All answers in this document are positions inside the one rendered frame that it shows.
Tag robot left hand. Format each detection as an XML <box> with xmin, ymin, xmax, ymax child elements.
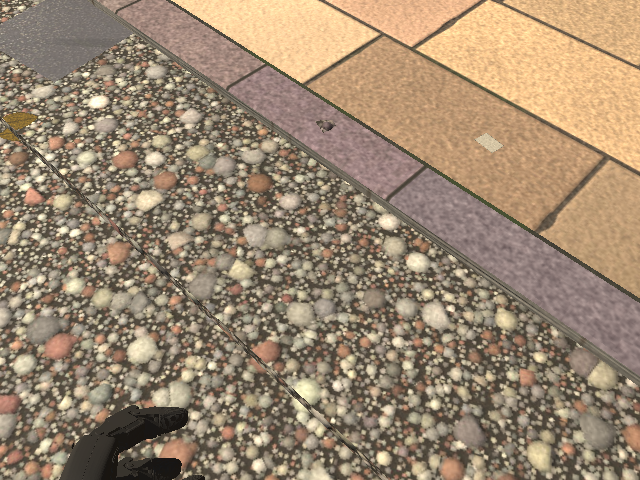
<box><xmin>59</xmin><ymin>405</ymin><xmax>205</xmax><ymax>480</ymax></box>

